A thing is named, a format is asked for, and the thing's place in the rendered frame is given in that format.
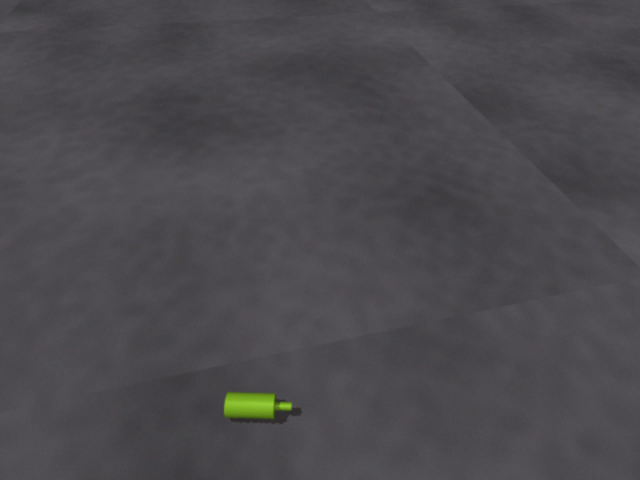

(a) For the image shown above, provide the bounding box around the bottle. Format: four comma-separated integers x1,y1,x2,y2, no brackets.
224,392,292,419

